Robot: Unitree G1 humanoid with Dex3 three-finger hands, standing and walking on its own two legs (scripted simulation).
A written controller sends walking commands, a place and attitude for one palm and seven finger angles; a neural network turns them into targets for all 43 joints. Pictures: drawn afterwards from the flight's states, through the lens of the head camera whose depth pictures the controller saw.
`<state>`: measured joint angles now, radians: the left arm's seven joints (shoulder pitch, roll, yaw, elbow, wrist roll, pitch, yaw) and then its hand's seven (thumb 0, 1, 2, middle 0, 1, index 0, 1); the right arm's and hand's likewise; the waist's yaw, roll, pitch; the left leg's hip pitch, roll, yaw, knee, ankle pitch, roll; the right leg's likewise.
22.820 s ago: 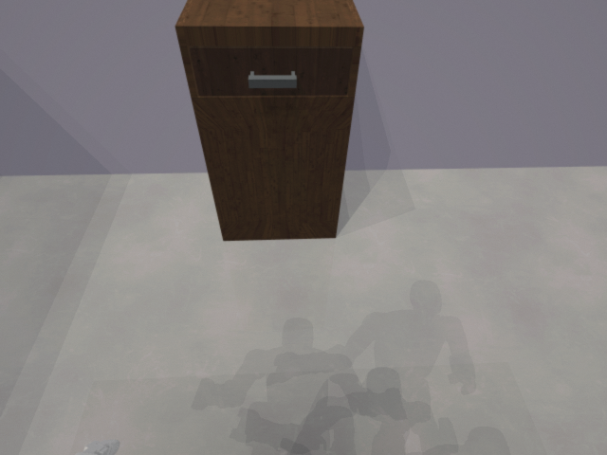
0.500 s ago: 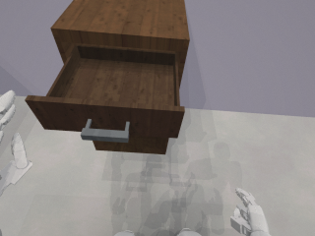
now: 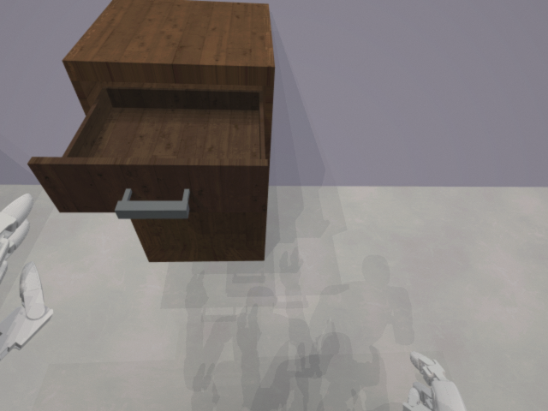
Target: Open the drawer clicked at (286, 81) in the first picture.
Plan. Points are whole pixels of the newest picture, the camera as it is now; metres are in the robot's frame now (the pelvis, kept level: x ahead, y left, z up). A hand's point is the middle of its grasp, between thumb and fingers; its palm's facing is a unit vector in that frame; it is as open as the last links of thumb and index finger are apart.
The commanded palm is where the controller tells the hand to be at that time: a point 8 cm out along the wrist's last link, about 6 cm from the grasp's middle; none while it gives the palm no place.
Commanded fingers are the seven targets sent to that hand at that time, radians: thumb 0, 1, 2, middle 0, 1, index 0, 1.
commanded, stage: stop stepping back and stand still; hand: left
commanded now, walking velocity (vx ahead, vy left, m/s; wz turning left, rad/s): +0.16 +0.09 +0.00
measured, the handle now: (155, 201) +0.49 +0.26 -0.03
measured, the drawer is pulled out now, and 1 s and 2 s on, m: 0.30 0.30 0.30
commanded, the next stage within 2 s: let the arm hang, fingers relaxed in 0.54 s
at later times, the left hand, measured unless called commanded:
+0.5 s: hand out of the picture +0.10 +0.25 +0.16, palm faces +0.47 -0.81 -0.36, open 7.4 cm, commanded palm +0.04 +0.29 +0.17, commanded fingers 0.00 0.90 0.90 -0.20 -0.30 -0.20 -0.30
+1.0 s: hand out of the picture -0.03 +0.19 -0.18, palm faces +0.12 -0.98 -0.19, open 6.9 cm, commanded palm none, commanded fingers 0.00 0.90 0.90 -0.20 -0.30 -0.20 -0.30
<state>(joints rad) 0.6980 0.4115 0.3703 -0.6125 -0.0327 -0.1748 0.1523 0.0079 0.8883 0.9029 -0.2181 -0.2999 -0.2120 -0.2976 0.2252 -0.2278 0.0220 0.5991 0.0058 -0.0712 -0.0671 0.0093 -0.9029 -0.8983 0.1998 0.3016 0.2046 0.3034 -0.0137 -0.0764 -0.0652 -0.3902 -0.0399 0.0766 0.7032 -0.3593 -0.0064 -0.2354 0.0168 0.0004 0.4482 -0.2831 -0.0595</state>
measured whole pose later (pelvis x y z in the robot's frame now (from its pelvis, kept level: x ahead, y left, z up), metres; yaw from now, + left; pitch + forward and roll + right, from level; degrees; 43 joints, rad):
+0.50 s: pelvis -0.07 +0.00 -0.01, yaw +4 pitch -1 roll +0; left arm 0.58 0.33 0.32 -0.51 -0.01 -0.21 0.16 0.01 0.89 0.90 -0.21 -0.30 -0.21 -0.30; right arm 0.29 -0.20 0.03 0.66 -0.01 -0.10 -0.06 0.01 -0.90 -0.90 0.20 0.30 0.21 0.30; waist 0.00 -0.02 -0.06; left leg -0.31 0.00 0.05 0.66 -0.41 0.04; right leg -0.28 0.03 -0.06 0.57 -0.27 -0.07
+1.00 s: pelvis -0.06 +0.00 -0.01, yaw +5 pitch -2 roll +0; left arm 0.27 0.18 0.03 0.94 0.01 0.03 0.02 -0.03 1.01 0.90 -0.21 -0.30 -0.21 -0.30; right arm 0.29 -0.18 0.01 0.99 -0.02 0.02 -0.02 0.00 -0.91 -0.90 0.20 0.30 0.20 0.30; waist -0.01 -0.03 0.06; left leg -0.24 0.01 0.03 0.50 -0.23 0.01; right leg -0.20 0.02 -0.05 0.49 -0.26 -0.03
